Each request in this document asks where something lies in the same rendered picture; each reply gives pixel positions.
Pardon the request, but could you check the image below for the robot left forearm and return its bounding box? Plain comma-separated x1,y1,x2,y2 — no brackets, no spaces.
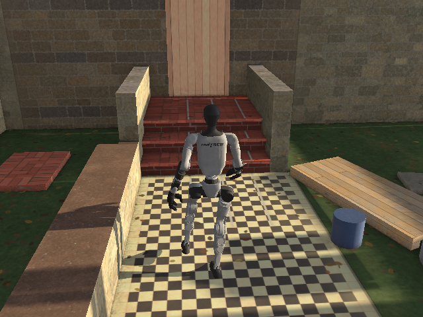
170,161,186,194

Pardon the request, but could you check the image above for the robot right forearm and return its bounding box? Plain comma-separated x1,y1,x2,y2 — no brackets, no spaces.
234,158,243,174

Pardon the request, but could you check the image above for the robot right upper arm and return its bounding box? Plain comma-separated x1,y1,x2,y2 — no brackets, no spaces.
225,133,243,168

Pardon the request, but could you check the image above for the right robot foot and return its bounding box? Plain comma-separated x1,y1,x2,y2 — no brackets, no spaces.
210,261,221,279

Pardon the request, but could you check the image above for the robot left upper arm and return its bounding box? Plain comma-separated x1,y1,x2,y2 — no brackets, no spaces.
180,133,198,171

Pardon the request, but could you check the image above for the robot left thigh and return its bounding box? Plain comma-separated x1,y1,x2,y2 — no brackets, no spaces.
188,183,203,214

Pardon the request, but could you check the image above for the right robot hand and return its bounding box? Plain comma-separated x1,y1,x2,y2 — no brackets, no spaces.
226,168,241,180

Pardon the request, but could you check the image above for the left robot hand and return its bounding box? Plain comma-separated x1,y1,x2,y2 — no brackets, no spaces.
167,191,182,211

